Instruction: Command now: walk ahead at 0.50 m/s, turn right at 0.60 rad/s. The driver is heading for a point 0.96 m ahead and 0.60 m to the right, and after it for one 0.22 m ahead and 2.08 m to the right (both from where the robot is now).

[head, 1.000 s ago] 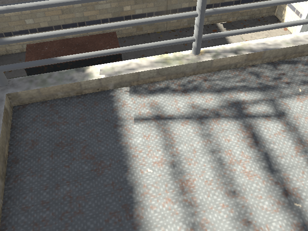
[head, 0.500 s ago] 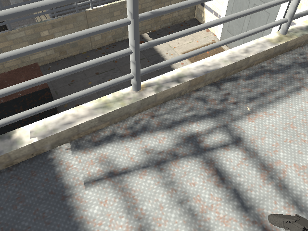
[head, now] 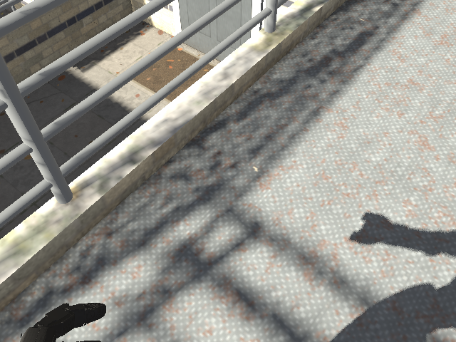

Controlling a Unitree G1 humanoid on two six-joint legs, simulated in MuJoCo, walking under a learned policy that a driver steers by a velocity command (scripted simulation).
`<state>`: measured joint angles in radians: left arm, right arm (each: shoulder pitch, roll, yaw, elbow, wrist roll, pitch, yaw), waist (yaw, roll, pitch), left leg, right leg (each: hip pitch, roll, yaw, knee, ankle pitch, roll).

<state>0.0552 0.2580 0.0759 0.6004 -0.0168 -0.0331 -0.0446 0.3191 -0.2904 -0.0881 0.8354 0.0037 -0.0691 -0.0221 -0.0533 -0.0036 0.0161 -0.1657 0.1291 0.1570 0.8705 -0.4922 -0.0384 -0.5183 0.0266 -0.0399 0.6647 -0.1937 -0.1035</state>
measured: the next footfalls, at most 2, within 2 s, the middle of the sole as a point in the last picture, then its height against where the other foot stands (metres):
left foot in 0.40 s outside the picture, level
right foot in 0.96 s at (326, 298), level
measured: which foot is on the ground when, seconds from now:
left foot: up 0.00-0.38, down 0.40-0.96, up 0.98-1.00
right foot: down 0.00-0.42, up 0.44-0.94, down 0.96-1.00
